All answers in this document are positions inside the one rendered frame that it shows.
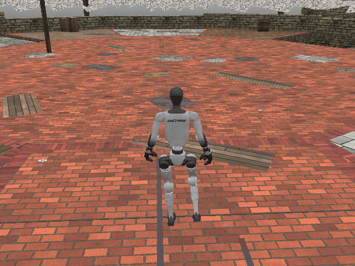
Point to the robot thigh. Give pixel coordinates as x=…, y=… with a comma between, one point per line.
x=190, y=161
x=164, y=164

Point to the left robot upper arm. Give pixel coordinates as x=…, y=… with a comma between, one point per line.
x=156, y=126

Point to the robot left forearm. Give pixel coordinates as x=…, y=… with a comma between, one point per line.
x=150, y=146

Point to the robot right thigh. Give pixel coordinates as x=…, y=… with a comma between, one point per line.
x=190, y=161

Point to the robot right hand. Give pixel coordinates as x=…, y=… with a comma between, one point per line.
x=209, y=157

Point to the robot left hand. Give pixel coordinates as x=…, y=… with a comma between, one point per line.
x=151, y=154

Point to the robot right forearm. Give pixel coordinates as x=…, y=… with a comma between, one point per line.
x=205, y=146

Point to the right robot upper arm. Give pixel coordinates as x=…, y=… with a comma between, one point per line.
x=197, y=125

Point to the robot left thigh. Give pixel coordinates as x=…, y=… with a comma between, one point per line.
x=164, y=164

